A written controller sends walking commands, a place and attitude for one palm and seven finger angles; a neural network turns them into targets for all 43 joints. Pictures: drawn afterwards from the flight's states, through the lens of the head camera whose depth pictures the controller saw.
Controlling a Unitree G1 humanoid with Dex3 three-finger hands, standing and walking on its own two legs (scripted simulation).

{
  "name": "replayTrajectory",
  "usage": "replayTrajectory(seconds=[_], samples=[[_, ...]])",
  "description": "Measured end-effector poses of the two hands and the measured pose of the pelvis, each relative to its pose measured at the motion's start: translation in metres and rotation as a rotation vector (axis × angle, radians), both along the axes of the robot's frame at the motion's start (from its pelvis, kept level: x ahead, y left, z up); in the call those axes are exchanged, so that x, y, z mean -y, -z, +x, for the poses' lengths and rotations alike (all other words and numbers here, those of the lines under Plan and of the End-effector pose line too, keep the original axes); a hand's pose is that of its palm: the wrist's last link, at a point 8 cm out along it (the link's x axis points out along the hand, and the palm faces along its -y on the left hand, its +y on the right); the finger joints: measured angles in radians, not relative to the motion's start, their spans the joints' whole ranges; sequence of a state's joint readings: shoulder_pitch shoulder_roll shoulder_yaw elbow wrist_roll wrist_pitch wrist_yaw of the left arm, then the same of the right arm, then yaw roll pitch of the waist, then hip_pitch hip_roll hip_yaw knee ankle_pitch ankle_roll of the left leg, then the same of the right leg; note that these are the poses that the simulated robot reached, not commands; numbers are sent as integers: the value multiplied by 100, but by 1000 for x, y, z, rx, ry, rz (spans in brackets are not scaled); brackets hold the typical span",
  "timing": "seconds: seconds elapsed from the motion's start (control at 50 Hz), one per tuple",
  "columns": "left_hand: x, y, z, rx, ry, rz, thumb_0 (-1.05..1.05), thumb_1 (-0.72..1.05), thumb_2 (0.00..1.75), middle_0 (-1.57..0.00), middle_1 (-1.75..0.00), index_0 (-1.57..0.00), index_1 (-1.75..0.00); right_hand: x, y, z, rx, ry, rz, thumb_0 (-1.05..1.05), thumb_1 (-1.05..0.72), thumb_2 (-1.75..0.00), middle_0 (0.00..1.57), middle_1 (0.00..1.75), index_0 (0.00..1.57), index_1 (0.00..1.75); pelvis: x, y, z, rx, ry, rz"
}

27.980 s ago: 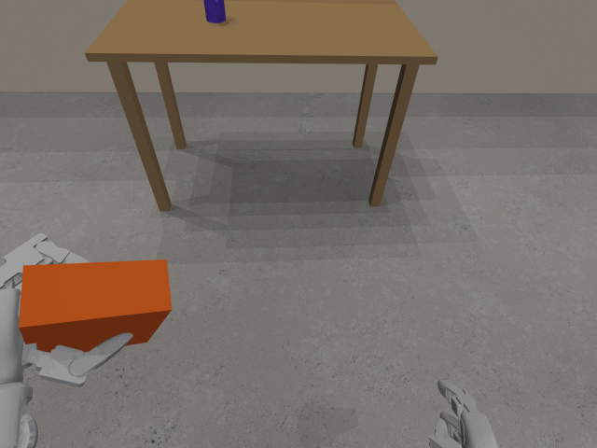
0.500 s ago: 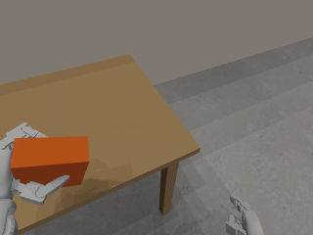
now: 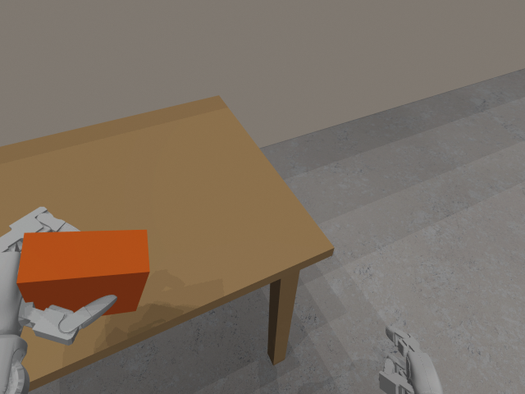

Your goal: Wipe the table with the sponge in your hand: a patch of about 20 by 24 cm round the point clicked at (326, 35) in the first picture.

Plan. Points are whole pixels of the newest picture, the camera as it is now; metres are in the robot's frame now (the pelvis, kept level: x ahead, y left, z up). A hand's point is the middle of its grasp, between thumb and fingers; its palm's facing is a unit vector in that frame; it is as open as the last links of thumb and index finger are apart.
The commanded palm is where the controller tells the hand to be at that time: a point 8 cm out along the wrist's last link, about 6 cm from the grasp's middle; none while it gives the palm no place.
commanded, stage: shuffle to correct the standing spot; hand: left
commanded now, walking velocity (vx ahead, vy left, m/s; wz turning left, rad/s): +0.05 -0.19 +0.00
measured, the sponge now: (106, 277) +0.22 +0.20 +0.14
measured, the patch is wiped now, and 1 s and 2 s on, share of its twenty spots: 0.00 0.00 0.00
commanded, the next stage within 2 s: come to a stop and stand still in 1.42 s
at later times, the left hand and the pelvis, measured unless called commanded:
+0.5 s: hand (70, 275) +0.21 +0.24 +0.16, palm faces +0.33 -0.87 -0.36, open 9.5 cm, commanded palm +0.16 +0.28 +0.18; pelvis +0.00 +0.00 +0.00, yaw +0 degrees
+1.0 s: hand (71, 272) +0.21 +0.24 +0.16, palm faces +0.33 -0.87 -0.36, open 9.5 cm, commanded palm +0.16 +0.28 +0.18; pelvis +0.00 +0.00 +0.00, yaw +0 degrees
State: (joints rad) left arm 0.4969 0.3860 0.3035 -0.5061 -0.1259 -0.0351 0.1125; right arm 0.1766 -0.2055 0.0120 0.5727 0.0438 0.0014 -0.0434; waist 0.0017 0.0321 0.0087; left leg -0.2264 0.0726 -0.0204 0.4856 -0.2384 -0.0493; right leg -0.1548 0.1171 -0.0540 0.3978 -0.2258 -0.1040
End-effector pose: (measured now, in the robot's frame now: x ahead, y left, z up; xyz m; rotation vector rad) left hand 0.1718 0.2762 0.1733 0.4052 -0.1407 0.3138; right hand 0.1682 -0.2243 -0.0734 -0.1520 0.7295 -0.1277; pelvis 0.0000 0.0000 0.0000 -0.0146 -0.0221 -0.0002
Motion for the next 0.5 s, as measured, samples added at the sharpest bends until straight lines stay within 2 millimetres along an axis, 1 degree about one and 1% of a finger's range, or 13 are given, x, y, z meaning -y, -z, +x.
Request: replayTrajectory(seconds=[0.26,0.5], samples=[[1,4,-2,-9,-7,-16,0,-44,105,-79,-136,-78,-136,2,2,-6,-7,7,1,1,-91,-89,20,30,20,30,1,0,-1,5,-1,-2],[-1,2,2,-3,-4,-9,0,-44,105,-79,-136,-78,-136,0,1,-4,-5,10,0,1,-91,-89,20,30,20,30,-1,0,1,2,1,-1]])
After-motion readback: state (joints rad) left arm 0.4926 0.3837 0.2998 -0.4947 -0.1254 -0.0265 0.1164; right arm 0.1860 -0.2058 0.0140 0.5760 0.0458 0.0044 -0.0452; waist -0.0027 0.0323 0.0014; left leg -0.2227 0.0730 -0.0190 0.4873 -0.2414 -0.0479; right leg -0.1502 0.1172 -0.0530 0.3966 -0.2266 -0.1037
